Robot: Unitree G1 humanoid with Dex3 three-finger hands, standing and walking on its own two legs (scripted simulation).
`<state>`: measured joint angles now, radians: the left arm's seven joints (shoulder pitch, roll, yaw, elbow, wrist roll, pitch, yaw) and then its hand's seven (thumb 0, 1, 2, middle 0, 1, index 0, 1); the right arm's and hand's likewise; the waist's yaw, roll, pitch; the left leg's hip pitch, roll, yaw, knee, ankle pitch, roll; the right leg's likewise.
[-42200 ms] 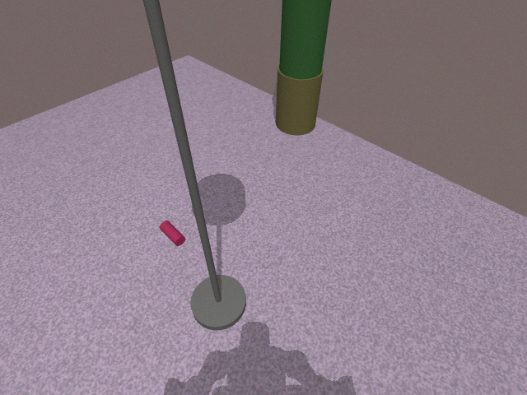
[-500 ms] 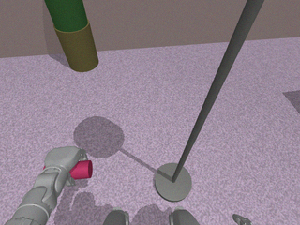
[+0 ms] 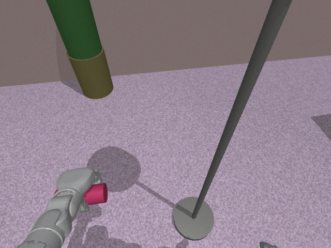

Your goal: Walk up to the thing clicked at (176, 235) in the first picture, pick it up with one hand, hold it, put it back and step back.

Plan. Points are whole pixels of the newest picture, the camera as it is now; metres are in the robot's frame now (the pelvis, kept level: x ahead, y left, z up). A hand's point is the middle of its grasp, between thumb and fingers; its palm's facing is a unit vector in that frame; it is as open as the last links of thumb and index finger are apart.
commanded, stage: hold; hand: left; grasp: from above
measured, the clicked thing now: (82, 195) +0.31 +0.23 -0.10
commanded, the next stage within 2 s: crouch in 1.86 s
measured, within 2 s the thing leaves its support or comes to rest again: neither
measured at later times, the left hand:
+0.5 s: hand (79, 187) +0.31 +0.22 -0.04, palm faces -0.48 -0.04 -0.87, open 8.2 cm
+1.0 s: hand (77, 193) +0.29 +0.21 -0.02, palm faces -0.47 -0.04 -0.88, open 8.2 cm
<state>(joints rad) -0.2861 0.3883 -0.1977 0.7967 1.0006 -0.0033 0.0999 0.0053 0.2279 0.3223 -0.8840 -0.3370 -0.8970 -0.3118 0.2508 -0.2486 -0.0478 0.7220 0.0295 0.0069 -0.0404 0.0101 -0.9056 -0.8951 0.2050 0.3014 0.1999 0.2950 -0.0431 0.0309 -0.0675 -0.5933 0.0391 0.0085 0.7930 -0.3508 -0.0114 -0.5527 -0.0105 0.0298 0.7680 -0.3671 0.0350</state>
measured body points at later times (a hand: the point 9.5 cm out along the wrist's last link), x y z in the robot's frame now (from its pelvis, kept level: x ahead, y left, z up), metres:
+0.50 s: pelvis +0.01 +0.00 +0.02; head +0.04 -0.01 +0.47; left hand +0.33 +0.22 +0.01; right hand +0.13 -0.27 -0.10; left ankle +0.03 +0.12 -0.71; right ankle +0.01 -0.14 -0.71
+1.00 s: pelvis +0.00 +0.00 +0.03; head +0.01 -0.02 +0.48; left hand +0.31 +0.21 +0.03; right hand +0.13 -0.27 -0.09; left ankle +0.03 +0.12 -0.71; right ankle +0.01 -0.14 -0.71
